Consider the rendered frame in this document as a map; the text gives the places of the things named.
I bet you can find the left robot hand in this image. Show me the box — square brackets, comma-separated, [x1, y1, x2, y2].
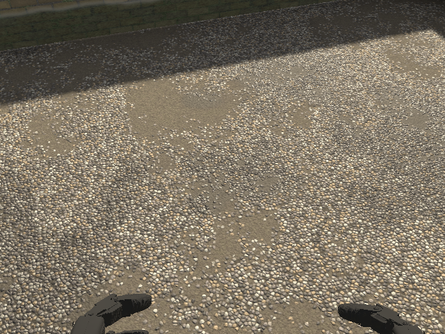
[70, 294, 152, 334]

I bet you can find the right robot hand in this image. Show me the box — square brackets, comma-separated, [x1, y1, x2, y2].
[338, 303, 425, 334]

